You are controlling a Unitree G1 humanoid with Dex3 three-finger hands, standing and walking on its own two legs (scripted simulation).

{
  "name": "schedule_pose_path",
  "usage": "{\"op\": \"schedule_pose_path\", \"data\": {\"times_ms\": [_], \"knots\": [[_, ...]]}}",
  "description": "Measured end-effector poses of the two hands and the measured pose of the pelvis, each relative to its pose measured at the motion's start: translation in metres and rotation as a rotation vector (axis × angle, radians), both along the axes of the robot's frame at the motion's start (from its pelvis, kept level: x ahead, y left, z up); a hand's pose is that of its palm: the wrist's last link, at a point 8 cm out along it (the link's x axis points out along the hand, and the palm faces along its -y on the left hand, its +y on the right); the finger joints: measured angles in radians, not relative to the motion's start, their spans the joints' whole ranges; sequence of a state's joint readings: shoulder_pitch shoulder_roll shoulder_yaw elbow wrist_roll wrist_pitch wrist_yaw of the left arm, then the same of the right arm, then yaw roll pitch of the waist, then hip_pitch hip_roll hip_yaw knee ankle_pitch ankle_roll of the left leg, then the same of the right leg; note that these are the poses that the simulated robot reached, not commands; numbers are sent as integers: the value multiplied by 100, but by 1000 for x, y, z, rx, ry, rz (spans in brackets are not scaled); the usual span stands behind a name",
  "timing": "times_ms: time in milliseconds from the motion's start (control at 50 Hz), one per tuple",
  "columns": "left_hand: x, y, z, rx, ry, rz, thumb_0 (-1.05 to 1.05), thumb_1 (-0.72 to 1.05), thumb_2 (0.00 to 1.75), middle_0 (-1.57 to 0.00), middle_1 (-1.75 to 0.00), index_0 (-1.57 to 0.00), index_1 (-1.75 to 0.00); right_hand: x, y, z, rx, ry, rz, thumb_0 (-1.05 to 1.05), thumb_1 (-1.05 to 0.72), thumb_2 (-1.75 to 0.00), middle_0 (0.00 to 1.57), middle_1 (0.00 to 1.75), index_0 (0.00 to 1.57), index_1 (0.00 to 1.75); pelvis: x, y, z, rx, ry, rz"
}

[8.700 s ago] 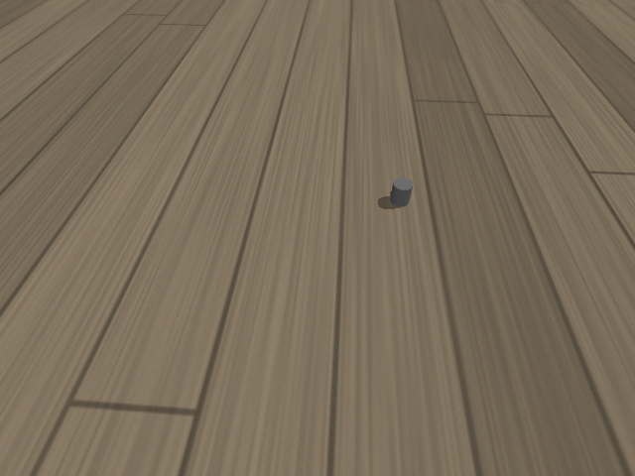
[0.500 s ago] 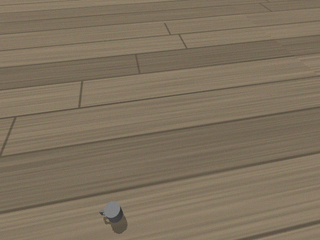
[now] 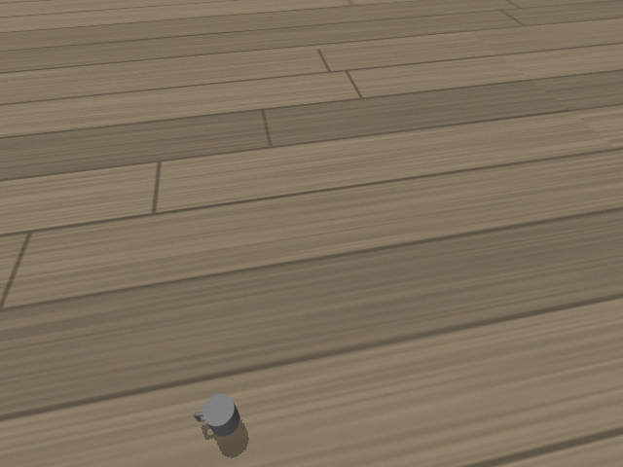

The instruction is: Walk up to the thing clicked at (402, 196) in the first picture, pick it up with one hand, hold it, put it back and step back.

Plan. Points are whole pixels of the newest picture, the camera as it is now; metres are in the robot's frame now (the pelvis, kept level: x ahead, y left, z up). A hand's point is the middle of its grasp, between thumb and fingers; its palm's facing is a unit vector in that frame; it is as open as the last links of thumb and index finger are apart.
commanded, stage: stand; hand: left
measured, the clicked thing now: (216, 415) +0.43 +0.30 -0.73
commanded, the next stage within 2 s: walk up in 0.54 s
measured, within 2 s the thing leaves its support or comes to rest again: neither
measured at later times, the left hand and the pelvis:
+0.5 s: hand out of the picture +0.08 +0.25 -0.16, palm faces -0.02 -0.94 -0.34, open 7.4 cm; pelvis +0.01 +0.00 +0.00, yaw +0 degrees
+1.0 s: hand out of the picture +0.07 +0.29 -0.15, palm faces +0.00 -0.93 -0.38, open 7.4 cm; pelvis -0.01 +0.02 +0.00, yaw +0 degrees
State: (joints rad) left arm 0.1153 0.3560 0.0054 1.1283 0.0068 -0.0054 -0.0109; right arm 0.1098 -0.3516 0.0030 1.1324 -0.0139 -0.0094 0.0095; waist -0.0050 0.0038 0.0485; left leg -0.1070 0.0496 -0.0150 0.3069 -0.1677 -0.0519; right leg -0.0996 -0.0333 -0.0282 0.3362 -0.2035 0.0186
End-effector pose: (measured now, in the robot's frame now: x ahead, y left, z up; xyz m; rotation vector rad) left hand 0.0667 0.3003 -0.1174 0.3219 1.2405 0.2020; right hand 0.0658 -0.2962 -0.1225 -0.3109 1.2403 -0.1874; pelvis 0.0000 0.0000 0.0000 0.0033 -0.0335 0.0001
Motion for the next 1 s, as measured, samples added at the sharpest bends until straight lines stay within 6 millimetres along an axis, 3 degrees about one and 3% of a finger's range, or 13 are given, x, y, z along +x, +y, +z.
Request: {"op": "schedule_pose_path", "data": {"times_ms": [220, 580, 1000], "knots": [[-4, 0, -2, 1, 23, 6, 0, 90, 90, -20, -30, -20, -30, -4, -1, -2, 1, 28, -3, 1, -90, -90, 20, 30, 20, 30, 3, -1, 0, 0, 7, 0], [10, -2, -1, -5, -20, 2, 0, 90, 90, -20, -30, -20, -30, 11, -1, 2, -4, -15, -2, 1, -90, -90, 20, 30, 20, 30, 5, 0, -1, -4, -2, -2], [0, 32, 2, 33, -42, 10, 0, 90, 90, -20, -30, -20, -30, -8, 23, -2, 15, 6, -20, 1, -90, -90, 20, 30, 20, 30, -11, 22, -4, 0, -15, 3]]}}
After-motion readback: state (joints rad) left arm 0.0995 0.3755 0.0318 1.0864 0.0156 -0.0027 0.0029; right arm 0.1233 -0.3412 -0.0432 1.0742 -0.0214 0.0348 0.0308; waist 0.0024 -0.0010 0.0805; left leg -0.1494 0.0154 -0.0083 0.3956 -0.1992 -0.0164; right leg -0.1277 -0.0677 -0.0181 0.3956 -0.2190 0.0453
